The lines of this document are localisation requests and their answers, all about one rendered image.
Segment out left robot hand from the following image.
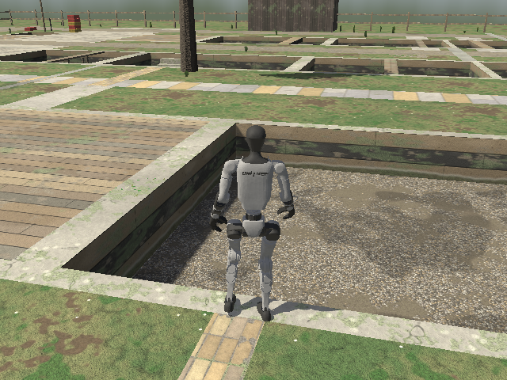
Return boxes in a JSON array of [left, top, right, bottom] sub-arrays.
[[209, 216, 227, 232]]

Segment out right robot hand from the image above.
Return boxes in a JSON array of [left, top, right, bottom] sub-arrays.
[[277, 207, 295, 219]]

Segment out right robot thigh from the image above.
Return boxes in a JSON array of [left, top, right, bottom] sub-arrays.
[[258, 220, 280, 273]]

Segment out left robot forearm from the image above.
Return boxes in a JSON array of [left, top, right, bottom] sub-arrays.
[[211, 191, 225, 219]]

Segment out humanoid robot head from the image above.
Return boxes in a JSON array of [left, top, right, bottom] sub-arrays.
[[242, 125, 269, 164]]

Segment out left robot upper arm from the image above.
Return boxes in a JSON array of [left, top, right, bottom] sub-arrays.
[[217, 159, 238, 203]]

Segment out right robot upper arm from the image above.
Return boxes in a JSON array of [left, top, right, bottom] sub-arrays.
[[272, 160, 292, 202]]

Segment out right robot forearm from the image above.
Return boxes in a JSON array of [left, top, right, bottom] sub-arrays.
[[283, 190, 294, 211]]

